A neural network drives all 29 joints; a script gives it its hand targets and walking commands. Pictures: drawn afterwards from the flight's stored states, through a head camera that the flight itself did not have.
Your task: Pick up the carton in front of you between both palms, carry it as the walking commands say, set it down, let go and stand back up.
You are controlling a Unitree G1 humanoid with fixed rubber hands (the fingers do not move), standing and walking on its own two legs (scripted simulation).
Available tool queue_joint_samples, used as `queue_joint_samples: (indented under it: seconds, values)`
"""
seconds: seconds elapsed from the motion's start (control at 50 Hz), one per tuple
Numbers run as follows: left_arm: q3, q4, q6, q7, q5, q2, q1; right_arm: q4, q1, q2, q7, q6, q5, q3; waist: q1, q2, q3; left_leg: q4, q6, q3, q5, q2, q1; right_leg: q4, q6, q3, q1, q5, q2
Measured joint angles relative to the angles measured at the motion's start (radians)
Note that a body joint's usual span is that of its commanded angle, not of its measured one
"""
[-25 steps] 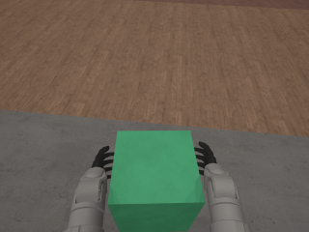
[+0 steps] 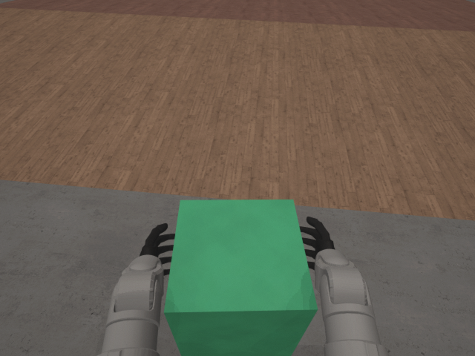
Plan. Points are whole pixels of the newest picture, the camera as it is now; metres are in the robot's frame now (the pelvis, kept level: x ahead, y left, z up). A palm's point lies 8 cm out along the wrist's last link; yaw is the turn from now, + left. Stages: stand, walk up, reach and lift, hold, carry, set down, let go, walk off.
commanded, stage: hold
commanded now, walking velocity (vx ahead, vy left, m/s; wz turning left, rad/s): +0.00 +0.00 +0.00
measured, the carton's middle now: (237, 282) +0.29 +0.00 -0.03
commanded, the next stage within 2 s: carry in 1.22 s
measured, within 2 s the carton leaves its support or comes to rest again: neither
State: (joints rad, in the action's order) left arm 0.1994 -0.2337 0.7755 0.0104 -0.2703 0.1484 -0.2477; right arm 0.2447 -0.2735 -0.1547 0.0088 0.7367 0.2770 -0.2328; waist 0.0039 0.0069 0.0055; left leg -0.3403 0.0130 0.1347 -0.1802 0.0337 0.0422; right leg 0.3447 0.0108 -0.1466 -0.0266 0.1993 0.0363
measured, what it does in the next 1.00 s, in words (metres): stands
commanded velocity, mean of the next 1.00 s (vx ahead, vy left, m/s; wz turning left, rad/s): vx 0.00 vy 0.00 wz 0.00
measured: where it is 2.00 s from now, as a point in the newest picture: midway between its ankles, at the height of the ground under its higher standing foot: outside the picture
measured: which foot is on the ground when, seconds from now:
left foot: down 0.00-1.00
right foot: down 0.00-1.00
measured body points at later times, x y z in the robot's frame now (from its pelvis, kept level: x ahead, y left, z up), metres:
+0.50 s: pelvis -0.01 +0.00 +0.00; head -0.05 +0.01 +0.45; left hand +0.30 +0.15 +0.04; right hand +0.30 -0.15 +0.05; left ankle +0.01 +0.13 -0.75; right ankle +0.00 -0.13 -0.75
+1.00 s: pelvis +0.00 +0.00 +0.00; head -0.05 +0.00 +0.45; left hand +0.29 +0.15 +0.04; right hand +0.30 -0.15 +0.05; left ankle +0.01 +0.13 -0.75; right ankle +0.00 -0.13 -0.75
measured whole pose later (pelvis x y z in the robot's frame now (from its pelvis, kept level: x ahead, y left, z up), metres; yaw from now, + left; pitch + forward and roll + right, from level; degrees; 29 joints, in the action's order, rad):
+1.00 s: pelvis +0.00 +0.00 +0.00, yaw +0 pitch -7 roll +0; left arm 0.21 -0.23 0.78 0.01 -0.28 0.15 -0.25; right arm 0.25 -0.28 -0.16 0.01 0.74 0.29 -0.24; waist 0.00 0.01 -0.01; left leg -0.34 0.01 0.12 -0.18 0.03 0.04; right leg 0.35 0.01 -0.14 -0.03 0.20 0.03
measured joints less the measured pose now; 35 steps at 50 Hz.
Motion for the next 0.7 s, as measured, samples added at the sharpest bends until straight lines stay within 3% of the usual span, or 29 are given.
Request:
queue_joint_samples:
  seconds: [0.7]
  values:
    - [0.012, -0.006, 0.004, -0.002, -0.009, 0.004, -0.015, 0.012, -0.018, -0.005, 0.005, 0.001, 0.014, -0.013, -0.002, 0.0, -0.011, -0.002, -0.002, -0.012, 0.0, 0.0, 0.0, 0.004, 0.001, 0.002, -0.003, -0.001, -0.002]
